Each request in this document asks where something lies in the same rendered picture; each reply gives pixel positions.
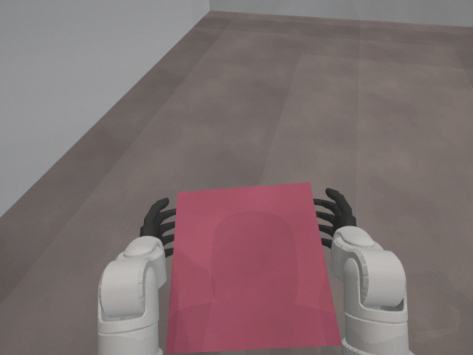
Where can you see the left robot hand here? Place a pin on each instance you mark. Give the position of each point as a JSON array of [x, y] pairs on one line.
[[152, 224]]

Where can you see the left robot forearm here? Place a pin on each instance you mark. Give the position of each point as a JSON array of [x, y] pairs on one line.
[[128, 301]]

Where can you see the carton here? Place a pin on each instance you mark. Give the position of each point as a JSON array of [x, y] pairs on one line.
[[248, 272]]

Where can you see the right robot hand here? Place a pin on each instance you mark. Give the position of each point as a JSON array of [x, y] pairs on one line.
[[342, 214]]

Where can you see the right robot forearm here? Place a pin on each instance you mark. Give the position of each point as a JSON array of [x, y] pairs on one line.
[[375, 302]]

